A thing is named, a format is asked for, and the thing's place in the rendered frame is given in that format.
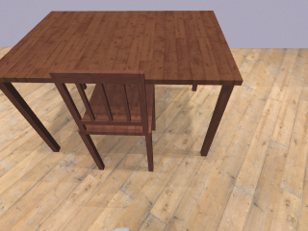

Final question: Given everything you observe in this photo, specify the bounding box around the chair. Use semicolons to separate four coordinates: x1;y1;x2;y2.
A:
48;69;156;172

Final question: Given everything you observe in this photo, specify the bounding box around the table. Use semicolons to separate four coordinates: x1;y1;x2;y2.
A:
0;11;244;157

